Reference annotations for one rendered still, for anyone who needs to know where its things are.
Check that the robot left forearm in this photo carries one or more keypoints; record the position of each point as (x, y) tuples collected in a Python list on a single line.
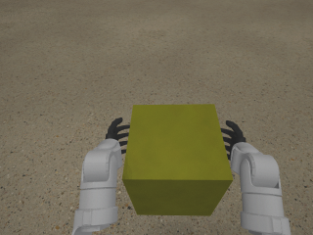
[(97, 209)]

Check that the robot right hand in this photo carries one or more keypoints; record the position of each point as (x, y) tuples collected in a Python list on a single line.
[(236, 136)]

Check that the carton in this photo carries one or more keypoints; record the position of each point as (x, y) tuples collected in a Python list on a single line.
[(176, 161)]

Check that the robot left hand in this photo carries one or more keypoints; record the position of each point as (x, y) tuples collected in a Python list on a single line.
[(114, 129)]

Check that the robot right forearm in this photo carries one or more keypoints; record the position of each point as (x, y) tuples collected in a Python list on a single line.
[(263, 210)]

